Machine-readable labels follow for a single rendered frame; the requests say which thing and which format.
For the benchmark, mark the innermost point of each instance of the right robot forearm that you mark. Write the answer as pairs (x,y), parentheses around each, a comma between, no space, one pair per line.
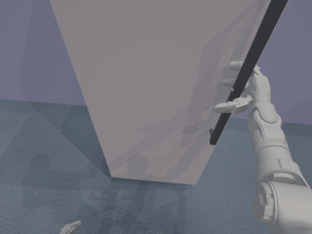
(273,158)

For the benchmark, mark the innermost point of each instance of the fridge door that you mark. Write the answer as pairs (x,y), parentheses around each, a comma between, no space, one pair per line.
(151,73)

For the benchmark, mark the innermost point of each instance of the handle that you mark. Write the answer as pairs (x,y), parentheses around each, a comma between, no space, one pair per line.
(269,21)

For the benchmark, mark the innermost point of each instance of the left robot hand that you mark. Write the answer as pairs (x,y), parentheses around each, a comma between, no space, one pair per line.
(71,228)

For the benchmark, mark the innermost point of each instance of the right robot hand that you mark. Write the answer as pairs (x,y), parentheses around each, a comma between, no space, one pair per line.
(257,90)

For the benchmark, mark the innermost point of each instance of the right robot upper arm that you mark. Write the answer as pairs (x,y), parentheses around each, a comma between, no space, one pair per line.
(284,207)

